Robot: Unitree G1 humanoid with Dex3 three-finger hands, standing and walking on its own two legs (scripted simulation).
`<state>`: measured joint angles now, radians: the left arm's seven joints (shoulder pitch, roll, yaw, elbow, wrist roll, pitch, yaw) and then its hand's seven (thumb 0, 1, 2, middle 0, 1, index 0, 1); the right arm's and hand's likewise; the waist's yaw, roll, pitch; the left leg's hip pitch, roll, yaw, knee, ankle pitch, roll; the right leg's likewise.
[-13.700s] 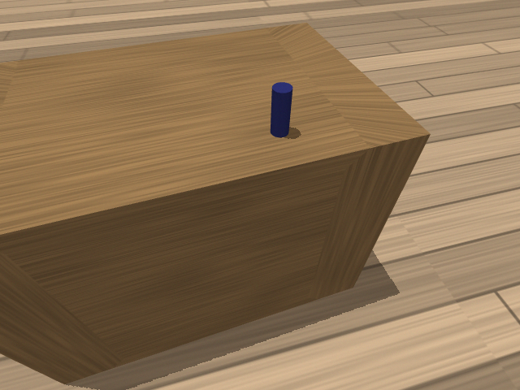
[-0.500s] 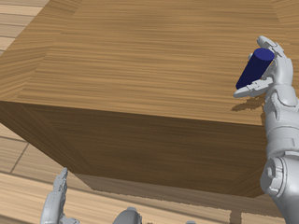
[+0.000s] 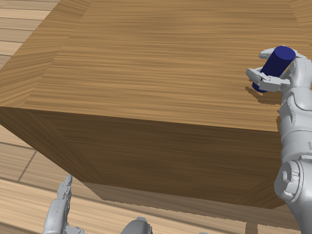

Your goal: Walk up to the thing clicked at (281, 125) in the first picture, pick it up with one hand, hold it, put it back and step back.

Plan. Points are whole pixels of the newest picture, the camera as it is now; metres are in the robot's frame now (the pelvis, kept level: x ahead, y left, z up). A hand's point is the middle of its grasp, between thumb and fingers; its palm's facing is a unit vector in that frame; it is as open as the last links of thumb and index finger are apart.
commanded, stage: settle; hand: right
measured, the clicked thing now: (271, 71) +0.49 -0.22 +0.13
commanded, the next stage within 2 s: lift in 1.06 s
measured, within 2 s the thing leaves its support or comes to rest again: leaves its support in 0.22 s
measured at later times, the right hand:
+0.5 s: hand (273, 58) +0.50 -0.21 +0.16, palm faces +0.13 +0.99 +0.00, open 5.6 cm
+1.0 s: hand (280, 43) +0.50 -0.21 +0.20, palm faces +0.14 +0.99 +0.00, open 5.5 cm
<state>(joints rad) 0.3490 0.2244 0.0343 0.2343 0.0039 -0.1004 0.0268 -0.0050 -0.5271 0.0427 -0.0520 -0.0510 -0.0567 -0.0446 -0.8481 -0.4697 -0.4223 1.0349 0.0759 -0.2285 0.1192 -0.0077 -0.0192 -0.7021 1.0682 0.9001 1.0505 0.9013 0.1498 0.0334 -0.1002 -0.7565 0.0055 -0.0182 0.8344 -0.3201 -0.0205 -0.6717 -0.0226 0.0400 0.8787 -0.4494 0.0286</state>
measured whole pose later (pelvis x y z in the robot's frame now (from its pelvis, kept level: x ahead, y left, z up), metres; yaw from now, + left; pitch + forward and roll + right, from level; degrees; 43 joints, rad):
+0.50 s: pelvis +0.00 +0.00 +0.01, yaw +0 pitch +13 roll +1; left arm 0.34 0.23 0.02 0.31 0.00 -0.10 0.03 -0.01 -0.53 0.05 -0.07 -0.06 -0.07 -0.06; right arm -0.90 -0.49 -0.38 1.06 0.09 -0.14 0.14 -0.01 -0.12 -1.13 0.98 1.16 1.00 1.17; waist 0.13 0.00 -0.11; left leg -0.70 0.01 -0.02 0.77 -0.30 -0.02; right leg -0.61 -0.02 0.04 0.82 -0.43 0.03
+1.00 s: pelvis +0.01 +0.00 +0.02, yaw +0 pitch +11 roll +0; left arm 0.34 0.24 0.04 0.34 -0.02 -0.09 0.03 -0.01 -0.54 0.05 -0.06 -0.05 -0.06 -0.06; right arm -0.91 -0.48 -0.39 0.99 0.10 -0.06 0.14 -0.01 -0.12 -1.13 0.99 1.14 1.01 1.16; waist 0.11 -0.01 -0.09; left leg -0.61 0.01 -0.02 0.71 -0.29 -0.02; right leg -0.52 -0.02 0.03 0.73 -0.40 0.02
